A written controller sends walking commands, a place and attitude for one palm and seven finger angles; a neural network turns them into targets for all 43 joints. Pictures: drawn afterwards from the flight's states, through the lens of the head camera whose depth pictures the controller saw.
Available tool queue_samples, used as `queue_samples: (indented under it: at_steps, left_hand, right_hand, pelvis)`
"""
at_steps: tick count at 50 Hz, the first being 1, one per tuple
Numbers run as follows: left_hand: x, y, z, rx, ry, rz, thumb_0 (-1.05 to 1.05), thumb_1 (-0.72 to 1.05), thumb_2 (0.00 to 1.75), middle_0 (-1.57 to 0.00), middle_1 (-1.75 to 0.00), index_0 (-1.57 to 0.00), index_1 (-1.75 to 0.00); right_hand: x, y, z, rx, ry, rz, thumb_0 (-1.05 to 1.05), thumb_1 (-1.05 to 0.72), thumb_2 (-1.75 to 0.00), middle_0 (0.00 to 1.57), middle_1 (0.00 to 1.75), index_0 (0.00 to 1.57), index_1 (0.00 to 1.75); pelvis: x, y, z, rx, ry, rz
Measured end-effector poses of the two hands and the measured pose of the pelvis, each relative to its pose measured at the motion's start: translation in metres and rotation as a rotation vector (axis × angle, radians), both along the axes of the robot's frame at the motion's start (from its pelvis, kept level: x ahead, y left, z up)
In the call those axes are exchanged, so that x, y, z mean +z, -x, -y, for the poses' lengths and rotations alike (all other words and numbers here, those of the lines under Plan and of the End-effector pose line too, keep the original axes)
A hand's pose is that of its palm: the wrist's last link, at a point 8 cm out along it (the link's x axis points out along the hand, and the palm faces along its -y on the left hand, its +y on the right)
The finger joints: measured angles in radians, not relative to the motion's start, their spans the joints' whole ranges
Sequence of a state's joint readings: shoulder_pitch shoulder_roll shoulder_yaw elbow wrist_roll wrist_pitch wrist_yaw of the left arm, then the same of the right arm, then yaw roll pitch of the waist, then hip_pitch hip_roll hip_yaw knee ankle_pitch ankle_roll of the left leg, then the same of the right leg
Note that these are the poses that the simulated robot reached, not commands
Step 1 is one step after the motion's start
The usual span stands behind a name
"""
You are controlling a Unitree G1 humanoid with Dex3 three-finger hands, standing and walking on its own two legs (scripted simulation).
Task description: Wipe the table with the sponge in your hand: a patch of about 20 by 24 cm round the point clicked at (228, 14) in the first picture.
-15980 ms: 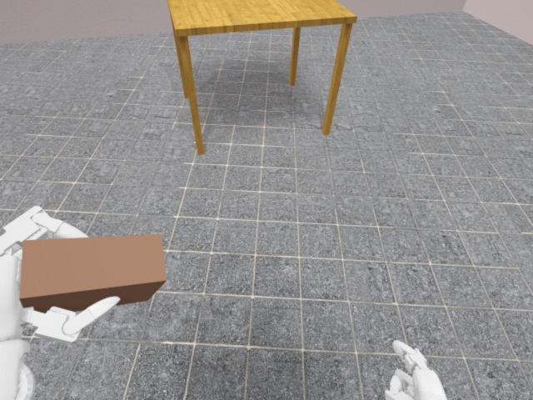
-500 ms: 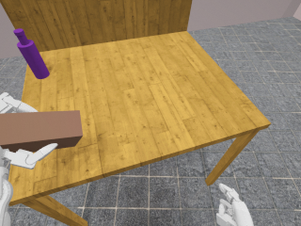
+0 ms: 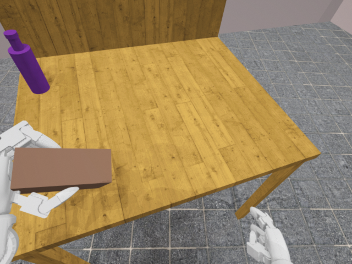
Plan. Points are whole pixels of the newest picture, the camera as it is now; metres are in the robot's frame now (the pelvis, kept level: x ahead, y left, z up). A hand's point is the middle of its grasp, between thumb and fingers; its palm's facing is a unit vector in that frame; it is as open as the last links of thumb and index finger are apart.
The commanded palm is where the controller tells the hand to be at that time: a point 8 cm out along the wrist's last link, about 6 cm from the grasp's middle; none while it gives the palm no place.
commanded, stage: come to a stop and stand still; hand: left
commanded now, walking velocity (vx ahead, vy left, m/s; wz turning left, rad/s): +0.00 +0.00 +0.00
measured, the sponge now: (78, 171) +0.24 +0.20 +0.13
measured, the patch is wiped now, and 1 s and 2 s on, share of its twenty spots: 0.00 0.00 0.00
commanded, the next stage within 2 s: look again from close up in 0.14 s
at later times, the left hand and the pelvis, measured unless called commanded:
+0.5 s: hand (43, 175) +0.22 +0.24 +0.15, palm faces +0.36 -0.86 -0.36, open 9.6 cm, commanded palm +0.15 +0.27 +0.17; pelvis -0.01 -0.01 +0.00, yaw +0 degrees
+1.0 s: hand (60, 177) +0.21 +0.21 +0.16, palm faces +0.34 -0.87 -0.37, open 9.6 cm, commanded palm +0.15 +0.25 +0.17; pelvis -0.01 -0.03 +0.00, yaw -1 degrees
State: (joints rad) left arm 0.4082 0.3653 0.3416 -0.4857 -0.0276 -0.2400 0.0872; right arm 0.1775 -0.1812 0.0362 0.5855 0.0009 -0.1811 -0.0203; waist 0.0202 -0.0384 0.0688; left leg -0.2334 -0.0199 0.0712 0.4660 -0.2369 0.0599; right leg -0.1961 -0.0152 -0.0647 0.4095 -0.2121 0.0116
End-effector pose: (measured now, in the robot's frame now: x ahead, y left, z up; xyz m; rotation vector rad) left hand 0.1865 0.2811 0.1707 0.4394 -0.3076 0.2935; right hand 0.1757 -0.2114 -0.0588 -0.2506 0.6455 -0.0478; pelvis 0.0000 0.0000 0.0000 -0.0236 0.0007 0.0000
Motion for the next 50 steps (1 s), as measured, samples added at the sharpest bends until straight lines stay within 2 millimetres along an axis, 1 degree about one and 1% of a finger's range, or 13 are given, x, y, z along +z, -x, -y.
queue_samples:
  at_steps: [4,9,14,21,27,32,38,42,46,50]
  left_hand:
    - [-0.003,-0.002,-0.005,0.009,-0.008,-0.028,-0.01,-0.47,1.02,-0.81,-1.33,-0.81,-1.33]
    - [0.002,0.002,-0.008,0.031,-0.006,-0.016,-0.01,-0.47,1.02,-0.81,-1.33,-0.81,-1.33]
    - [0.002,0.007,-0.005,0.042,0.014,-0.010,-0.01,-0.47,1.02,-0.81,-1.33,-0.81,-1.33]
    - [-0.004,0.008,-0.001,0.048,0.032,-0.045,-0.01,-0.47,1.02,-0.81,-1.33,-0.81,-1.33]
    - [-0.002,0.010,0.004,0.032,0.019,-0.047,-0.01,-0.47,1.02,-0.81,-1.33,-0.81,-1.33]
    - [-0.002,0.013,0.005,0.028,0.013,-0.054,-0.01,-0.47,1.02,-0.81,-1.33,-0.81,-1.33]
    - [-0.004,0.015,0.005,0.035,0.018,-0.058,-0.01,-0.47,1.02,-0.81,-1.33,-0.81,-1.33]
    - [-0.001,0.013,0.009,0.034,0.020,-0.040,-0.01,-0.47,1.02,-0.81,-1.33,-0.81,-1.33]
    - [0.001,0.011,0.018,0.024,0.022,-0.026,-0.01,-0.47,1.02,-0.81,-1.33,-0.81,-1.33]
    - [0.002,0.010,0.030,0.010,0.017,-0.033,-0.01,-0.47,1.02,-0.81,-1.33,-0.81,-1.33]
  right_hand:
    - [0.005,-0.012,-0.006,0.007,-0.007,0.026,0.01,-0.90,-0.90,0.20,0.30,0.20,0.30]
    - [0.007,-0.016,-0.006,0.019,-0.001,0.026,0.01,-0.90,-0.90,0.20,0.30,0.20,0.30]
    - [0.005,-0.011,0.000,0.015,0.011,0.004,0.01,-0.90,-0.90,0.20,0.30,0.20,0.30]
    - [0.000,0.005,0.012,-0.022,0.019,-0.025,0.01,-0.90,-0.90,0.20,0.30,0.20,0.30]
    - [-0.002,0.018,0.020,-0.051,0.021,-0.039,0.01,-0.90,-0.90,0.20,0.30,0.20,0.30]
    - [-0.003,0.025,0.024,-0.065,0.023,-0.046,0.01,-0.90,-0.90,0.20,0.30,0.20,0.30]
    - [-0.003,0.028,0.025,-0.067,0.020,-0.049,0.01,-0.90,-0.90,0.20,0.30,0.20,0.30]
    - [-0.002,0.026,0.025,-0.058,0.009,-0.041,0.01,-0.90,-0.90,0.20,0.30,0.20,0.30]
    - [-0.001,0.022,0.027,-0.045,-0.006,-0.031,0.01,-0.90,-0.90,0.20,0.30,0.20,0.30]
    - [-0.002,0.019,0.034,-0.040,-0.019,-0.023,0.01,-0.90,-0.90,0.20,0.30,0.20,0.30]
  pelvis:
    - [0.000,-0.002,0.000,0.000,0.000,0.000]
    - [0.001,-0.002,0.001,0.003,0.003,0.000]
    - [0.001,-0.001,0.002,0.004,0.004,0.000]
    - [0.002,0.003,0.005,0.004,0.004,0.004]
    - [0.002,0.007,0.007,0.001,0.004,0.006]
    - [0.002,0.009,0.008,-0.002,0.005,0.005]
    - [0.003,0.011,0.011,-0.006,-0.001,0.006]
    - [0.003,0.012,0.015,-0.008,-0.006,0.007]
    - [0.002,0.013,0.023,-0.009,-0.009,0.006]
    - [0.001,0.013,0.032,-0.011,-0.009,0.002]
